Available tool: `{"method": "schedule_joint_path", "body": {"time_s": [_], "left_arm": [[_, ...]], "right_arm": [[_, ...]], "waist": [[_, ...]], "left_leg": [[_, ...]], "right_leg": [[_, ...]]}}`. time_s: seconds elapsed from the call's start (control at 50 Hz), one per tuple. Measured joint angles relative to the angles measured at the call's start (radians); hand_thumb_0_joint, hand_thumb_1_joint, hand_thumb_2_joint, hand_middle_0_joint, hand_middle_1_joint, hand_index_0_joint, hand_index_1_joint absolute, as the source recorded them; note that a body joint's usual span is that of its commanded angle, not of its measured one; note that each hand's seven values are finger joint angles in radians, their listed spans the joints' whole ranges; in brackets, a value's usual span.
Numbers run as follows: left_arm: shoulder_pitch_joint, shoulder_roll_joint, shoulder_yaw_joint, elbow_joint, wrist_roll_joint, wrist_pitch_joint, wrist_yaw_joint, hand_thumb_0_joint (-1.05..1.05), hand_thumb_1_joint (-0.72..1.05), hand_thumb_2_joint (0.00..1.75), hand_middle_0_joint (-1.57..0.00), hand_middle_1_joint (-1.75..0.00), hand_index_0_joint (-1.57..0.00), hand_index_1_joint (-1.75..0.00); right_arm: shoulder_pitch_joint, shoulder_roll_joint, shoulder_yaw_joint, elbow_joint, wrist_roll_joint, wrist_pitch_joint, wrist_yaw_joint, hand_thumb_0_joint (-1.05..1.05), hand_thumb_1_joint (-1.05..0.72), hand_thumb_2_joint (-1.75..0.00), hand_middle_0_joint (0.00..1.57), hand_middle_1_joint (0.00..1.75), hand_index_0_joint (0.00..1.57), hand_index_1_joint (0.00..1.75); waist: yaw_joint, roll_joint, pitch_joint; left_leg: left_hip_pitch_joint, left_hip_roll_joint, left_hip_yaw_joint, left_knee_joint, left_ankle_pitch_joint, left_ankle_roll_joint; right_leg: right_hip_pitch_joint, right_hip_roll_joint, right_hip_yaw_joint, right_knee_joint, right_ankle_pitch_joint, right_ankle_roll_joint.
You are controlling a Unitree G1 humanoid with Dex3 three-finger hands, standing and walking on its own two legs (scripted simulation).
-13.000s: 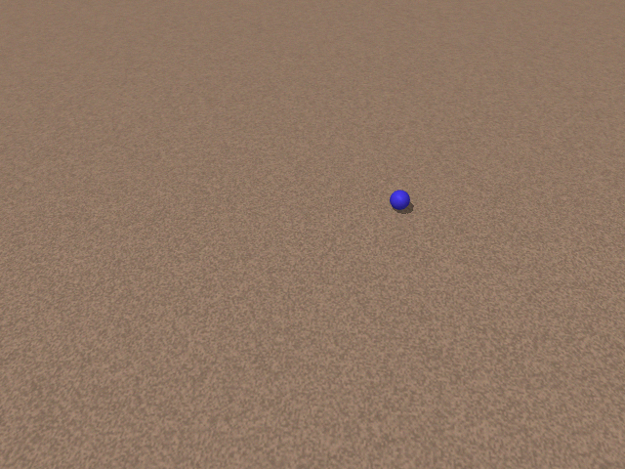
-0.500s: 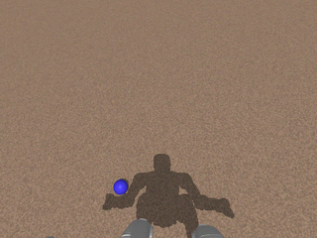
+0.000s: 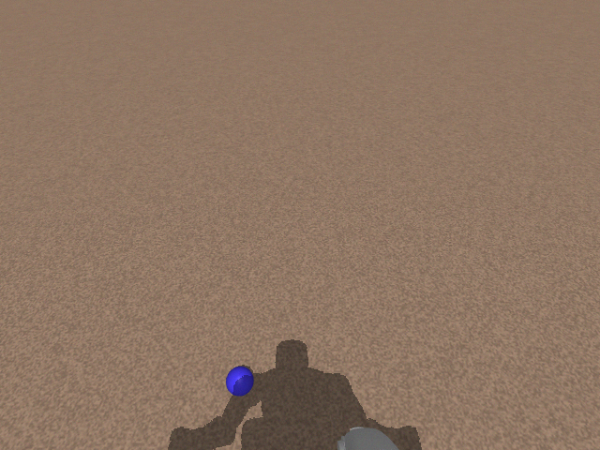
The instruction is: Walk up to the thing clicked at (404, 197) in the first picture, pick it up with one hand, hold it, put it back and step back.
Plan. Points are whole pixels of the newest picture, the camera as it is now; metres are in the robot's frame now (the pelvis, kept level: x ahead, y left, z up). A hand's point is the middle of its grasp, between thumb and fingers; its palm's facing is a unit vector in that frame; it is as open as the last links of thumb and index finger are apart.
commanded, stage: walk up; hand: left
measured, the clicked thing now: (239, 381) +0.51 +0.19 -0.71
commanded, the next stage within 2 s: none
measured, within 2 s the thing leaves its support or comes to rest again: neither
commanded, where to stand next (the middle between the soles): +0.10 -0.01 m, yaw -6 degrees
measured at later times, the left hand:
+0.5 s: hand out of the picture +0.10 +0.29 -0.14, palm faces -0.07 -0.80 -0.60, open 7.4 cm
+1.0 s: hand out of the picture +0.09 +0.26 -0.17, palm faces -0.21 -0.94 -0.28, open 7.4 cm
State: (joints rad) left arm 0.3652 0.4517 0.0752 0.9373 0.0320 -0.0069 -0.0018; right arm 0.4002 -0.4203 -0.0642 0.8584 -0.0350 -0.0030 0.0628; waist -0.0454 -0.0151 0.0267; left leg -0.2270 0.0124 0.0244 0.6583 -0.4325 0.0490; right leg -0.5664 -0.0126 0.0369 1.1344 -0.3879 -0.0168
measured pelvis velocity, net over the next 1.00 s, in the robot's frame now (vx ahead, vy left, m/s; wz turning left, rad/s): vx -0.01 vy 0.00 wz -0.17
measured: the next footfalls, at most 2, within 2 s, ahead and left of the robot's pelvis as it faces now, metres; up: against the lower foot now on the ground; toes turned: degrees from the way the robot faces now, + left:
right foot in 0.22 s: +0.18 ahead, -0.19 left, +0.00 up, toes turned -4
left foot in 0.58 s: +0.03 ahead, +0.19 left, +0.00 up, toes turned -4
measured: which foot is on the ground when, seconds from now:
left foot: down 0.00-0.24, up 0.26-0.56, down 0.58-1.00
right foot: up 0.00-0.20, down 0.22-0.62, up 0.64-1.00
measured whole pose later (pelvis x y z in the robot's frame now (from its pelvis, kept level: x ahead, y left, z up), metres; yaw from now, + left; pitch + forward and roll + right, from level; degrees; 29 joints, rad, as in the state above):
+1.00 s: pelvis -0.01 +0.00 +0.00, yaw -10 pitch -4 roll +0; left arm 0.27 0.47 0.09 0.94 0.03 0.05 -0.10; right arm 0.43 -0.49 -0.09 0.95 -0.03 -0.07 -0.01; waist -0.02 -0.13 0.08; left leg -0.17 0.15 0.05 0.65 -0.42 -0.03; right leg -0.47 -0.05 0.05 0.92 -0.37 0.02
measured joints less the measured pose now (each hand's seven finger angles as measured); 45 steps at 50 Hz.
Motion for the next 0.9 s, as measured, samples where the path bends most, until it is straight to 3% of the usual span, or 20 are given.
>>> {"method": "schedule_joint_path", "body": {"time_s": [0.04, 0.06, 0.12, 0.18, 0.22, 0.26, 0.3, 0.34, 0.44, 0.52, 0.58, 0.62, 0.64, 0.68, 0.72, 0.78, 0.9], "left_arm": [[-0.013, 0.002, 0.003, -0.021, 0.011, 0.005, -0.029, 0.01, 0.90, 0.90, -0.21, -0.30, -0.21, -0.30], [-0.022, 0.006, 0.006, -0.033, 0.014, 0.010, -0.040, 0.01, 0.90, 0.90, -0.21, -0.30, -0.21, -0.30], [-0.034, 0.015, 0.017, -0.055, 0.005, 0.023, -0.058, 0.01, 0.90, 0.90, -0.21, -0.30, -0.21, -0.30], [-0.043, -0.003, -0.001, -0.036, -0.026, 0.013, -0.046, 0.01, 0.90, 0.90, -0.21, -0.30, -0.21, -0.30], [-0.050, -0.022, -0.019, -0.026, -0.045, -0.011, -0.021, 0.01, 0.90, 0.90, -0.21, -0.30, -0.21, -0.30], [-0.079, -0.059, -0.028, -0.018, -0.046, -0.034, 0.011, 0.01, 0.90, 0.90, -0.21, -0.30, -0.21, -0.30], [-0.108, -0.078, -0.047, -0.040, -0.040, -0.041, 0.033, 0.01, 0.90, 0.90, -0.21, -0.30, -0.21, -0.30], [-0.136, -0.088, -0.061, -0.062, -0.038, -0.044, 0.050, 0.01, 0.90, 0.90, -0.21, -0.30, -0.21, -0.30], [-0.162, -0.073, -0.055, -0.095, -0.023, -0.042, 0.082, 0.00, 0.90, 0.90, -0.22, -0.30, -0.22, -0.30], [-0.154, -0.032, -0.032, -0.102, -0.008, -0.045, 0.098, 0.00, 0.89, 0.90, -0.22, -0.30, -0.22, -0.30], [-0.157, 0.007, -0.014, -0.103, 0.010, -0.026, 0.089, 0.00, 0.89, 0.90, -0.21, -0.30, -0.22, -0.30], [-0.171, 0.032, 0.002, -0.093, 0.013, 0.004, 0.078, 0.00, 0.90, 0.90, -0.21, -0.30, -0.21, -0.30], [-0.168, 0.033, 0.008, -0.084, 0.012, 0.022, 0.076, 0.00, 0.90, 0.90, -0.21, -0.30, -0.21, -0.30], [-0.164, 0.020, 0.015, -0.051, 0.012, 0.048, 0.067, 0.01, 0.90, 0.90, -0.21, -0.30, -0.21, -0.30], [-0.171, 0.034, 0.019, -0.034, 0.013, 0.061, 0.042, 0.01, 0.90, 0.90, -0.21, -0.30, -0.21, -0.30], [-0.157, 0.070, 0.040, -0.048, 0.021, 0.071, -0.007, 0.01, 0.90, 0.90, -0.21, -0.30, -0.21, -0.30], [-0.103, 0.061, 0.043, -0.013, 0.009, 0.071, -0.069, 0.01, 0.90, 0.90, -0.20, -0.30, -0.21, -0.30]], "right_arm": [[0.023, 0.007, 0.009, 0.014, 0.014, -0.036, -0.019, 0.00, -0.90, -0.89, 0.21, 0.30, 0.21, 0.30], [0.032, 0.009, 0.012, 0.021, 0.019, -0.050, -0.030, 0.00, -0.90, -0.89, 0.21, 0.30, 0.21, 0.30], [0.033, 0.009, 0.013, 0.039, 0.020, -0.067, -0.053, 0.00, -0.90, -0.89, 0.21, 0.31, 0.21, 0.30], [-0.002, -0.011, 0.002, 0.033, 0.008, -0.042, -0.058, 0.01, -0.90, -0.89, 0.21, 0.31, 0.21, 0.30], [-0.038, -0.030, -0.005, 0.004, -0.001, -0.003, -0.055, 0.01, -0.90, -0.89, 0.21, 0.31, 0.21, 0.30], [-0.104, -0.051, -0.017, -0.024, -0.002, 0.039, -0.056, 0.01, -0.90, -0.89, 0.21, 0.30, 0.21, 0.30], [-0.165, -0.051, -0.025, -0.060, -0.001, 0.074, -0.060, 0.01, -0.90, -0.89, 0.21, 0.30, 0.20, 0.30], [-0.211, -0.051, -0.028, -0.090, 0.002, 0.092, -0.058, 0.00, -0.90, -0.89, 0.20, 0.30, 0.20, 0.30], [-0.243, -0.061, -0.037, -0.128, -0.006, 0.107, -0.037, 0.00, -0.90, -0.89, 0.21, 0.30, 0.20, 0.30], [-0.241, -0.066, -0.042, -0.125, -0.016, 0.121, -0.019, 0.00, -0.90, -0.89, 0.21, 0.30, 0.20, 0.30], [-0.228, -0.062, -0.041, -0.089, 0.009, 0.104, -0.008, 0.00, -0.90, -0.89, 0.21, 0.30, 0.20, 0.30], [-0.217, -0.036, -0.035, -0.043, 0.021, 0.073, -0.015, 0.00, -0.90, -0.89, 0.21, 0.30, 0.20, 0.30], [-0.200, -0.025, -0.027, -0.029, 0.018, 0.059, -0.021, 0.00, -0.90, -0.89, 0.21, 0.30, 0.20, 0.30], [-0.160, -0.010, -0.005, 0.007, 0.016, 0.041, -0.034, 0.00, -0.90, -0.89, 0.21, 0.30, 0.21, 0.30], [-0.136, 0.024, 0.013, 0.054, 0.009, 0.024, -0.054, 0.00, -0.90, -0.89, 0.21, 0.30, 0.21, 0.30], [-0.090, 0.062, 0.024, 0.091, 0.016, -0.024, -0.084, 0.00, -0.90, -0.89, 0.21, 0.31, 0.21, 0.30], [0.000, -0.004, -0.009, 0.113, 0.010, -0.068, -0.095, 0.00, -0.89, -0.89, 0.22, 0.31, 0.21, 0.31]], "waist": [[0.004, -0.019, 0.017], [0.010, -0.033, 0.031], [0.034, -0.078, 0.062], [0.035, -0.074, 0.081], [0.030, -0.049, 0.096], [0.027, 0.022, 0.144], [0.028, 0.052, 0.187], [0.038, 0.071, 0.217], [0.045, 0.137, 0.199], [0.052, 0.160, 0.160], [0.065, 0.136, 0.131], [0.091, 0.064, 0.138], [0.098, 0.047, 0.131], [0.066, 0.065, 0.097], [0.045, 0.038, 0.085], [0.058, -0.051, 0.085], [0.046, -0.125, 0.062]], "left_leg": [[0.022, 0.016, 0.006, -0.045, 0.078, -0.004], [0.031, 0.021, 0.008, -0.052, 0.094, -0.023], [0.057, 0.034, 0.028, -0.050, 0.072, -0.070], [0.061, 0.069, 0.040, -0.010, 0.032, -0.092], [0.028, 0.097, 0.040, 0.076, -0.019, -0.079], [-0.046, 0.132, -0.013, 0.235, -0.075, -0.036], [-0.145, 0.070, -0.075, 0.416, -0.144, -0.029], [-0.231, 0.019, -0.085, 0.571, -0.158, -0.033], [-0.322, 0.013, -0.101, 0.698, -0.064, -0.041], [-0.279, 0.043, -0.110, 0.595, -0.084, -0.051], [-0.180, 0.044, -0.078, 0.361, -0.157, -0.037], [-0.139, 0.002, -0.016, 0.309, -0.120, -0.077], [-0.133, -0.003, 0.005, 0.312, -0.113, -0.084], [-0.141, 0.018, -0.022, 0.313, -0.102, -0.079], [-0.130, 0.028, -0.042, 0.261, -0.066, -0.075], [-0.085, 0.042, -0.019, 0.160, -0.011, -0.088], [0.002, 0.096, 0.006, 0.041, 0.023, -0.093]], "right_leg": [[-0.007, 0.006, 0.007, -0.012, 0.052, 0.007], [-0.010, 0.005, 0.022, -0.022, 0.074, 0.010], [-0.008, -0.011, 0.075, -0.090, 0.108, 0.016], [0.056, -0.043, 0.048, -0.274, 0.116, 0.024], [0.122, -0.050, 0.008, -0.421, 0.196, 0.039], [0.119, -0.003, -0.021, -0.418, 0.194, 0.052], [0.087, 0.003, -0.019, -0.390, 0.190, 0.048], [0.068, -0.005, -0.005, -0.396, 0.207, 0.046], [0.020, -0.031, 0.003, -0.379, 0.217, 0.052], [-0.026, -0.060, 0.027, -0.325, 0.202, 0.058], [-0.064, -0.092, 0.067, -0.286, 0.191, 0.060], [-0.091, -0.106, 0.153, -0.214, 0.064, 0.027], [-0.104, -0.079, 0.193, -0.158, -0.024, 0.006], [-0.108, -0.004, 0.180, -0.053, -0.085, 0.002], [-0.109, 0.044, 0.164, 0.043, -0.037, 0.008], [-0.100, 0.071, 0.150, 0.113, 0.044, 0.010], [-0.004, 0.028, 0.103, 0.017, 0.090, 0.032]]}}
